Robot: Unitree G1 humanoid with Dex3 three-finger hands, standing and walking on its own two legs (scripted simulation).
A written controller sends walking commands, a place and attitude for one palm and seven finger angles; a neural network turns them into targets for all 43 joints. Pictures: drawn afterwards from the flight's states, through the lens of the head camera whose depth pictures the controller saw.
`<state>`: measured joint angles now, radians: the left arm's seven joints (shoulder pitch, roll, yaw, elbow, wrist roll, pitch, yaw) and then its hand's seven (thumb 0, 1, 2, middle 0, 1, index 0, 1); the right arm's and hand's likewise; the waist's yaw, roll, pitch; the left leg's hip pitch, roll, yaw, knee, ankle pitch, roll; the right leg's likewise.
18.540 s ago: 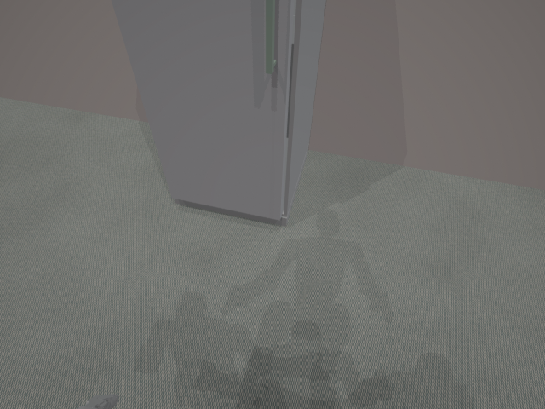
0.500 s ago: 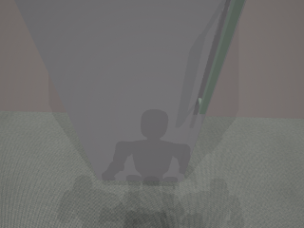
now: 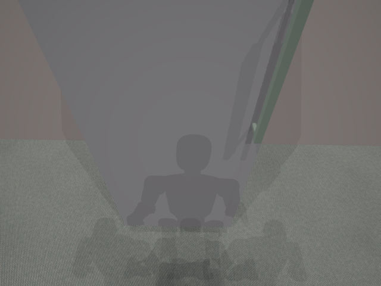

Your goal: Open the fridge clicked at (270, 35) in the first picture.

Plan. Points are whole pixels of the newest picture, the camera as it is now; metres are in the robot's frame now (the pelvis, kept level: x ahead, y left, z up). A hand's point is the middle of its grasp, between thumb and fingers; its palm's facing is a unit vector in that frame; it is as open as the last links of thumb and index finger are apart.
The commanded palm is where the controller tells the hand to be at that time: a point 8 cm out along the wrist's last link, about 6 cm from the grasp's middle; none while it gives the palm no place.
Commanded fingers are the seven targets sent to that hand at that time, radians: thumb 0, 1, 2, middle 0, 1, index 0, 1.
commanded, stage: raise the hand to about handle height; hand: right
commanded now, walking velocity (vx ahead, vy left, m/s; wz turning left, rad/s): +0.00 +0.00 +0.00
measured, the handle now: (273, 79) +0.49 -0.14 +0.20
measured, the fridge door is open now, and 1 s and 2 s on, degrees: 0 0 0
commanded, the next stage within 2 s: none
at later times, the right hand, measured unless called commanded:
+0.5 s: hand (333, 282) +0.16 -0.25 +0.00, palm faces +0.08 +1.00 -0.06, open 9.3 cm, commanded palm +0.14 -0.30 +0.02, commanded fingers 0.00 -0.25 -0.62 0.25 0.72 0.25 0.72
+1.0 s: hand (357, 228) +0.22 -0.26 +0.10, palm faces +0.05 +0.99 -0.11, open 12.3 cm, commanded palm +0.18 -0.31 +0.11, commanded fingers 0.00 0.34 -0.37 0.29 1.10 0.29 1.10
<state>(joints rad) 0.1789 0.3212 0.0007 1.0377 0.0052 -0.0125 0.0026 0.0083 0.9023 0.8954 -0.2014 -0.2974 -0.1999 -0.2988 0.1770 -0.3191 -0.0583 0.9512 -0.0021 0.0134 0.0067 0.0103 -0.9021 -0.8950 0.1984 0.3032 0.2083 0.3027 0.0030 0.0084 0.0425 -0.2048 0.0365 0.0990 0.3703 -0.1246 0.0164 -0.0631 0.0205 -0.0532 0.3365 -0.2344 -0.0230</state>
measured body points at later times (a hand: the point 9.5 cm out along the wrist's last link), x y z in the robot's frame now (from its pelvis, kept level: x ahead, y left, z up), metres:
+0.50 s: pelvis -0.03 +0.01 -0.08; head +0.01 -0.01 +0.37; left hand +0.18 +0.25 -0.12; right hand +0.15 -0.30 +0.00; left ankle +0.05 +0.11 -0.75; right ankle -0.03 -0.10 -0.75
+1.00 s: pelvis -0.01 +0.00 -0.03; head -0.01 -0.01 +0.42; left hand +0.17 +0.24 -0.08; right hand +0.21 -0.32 +0.10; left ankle +0.05 +0.11 -0.75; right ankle -0.03 -0.10 -0.75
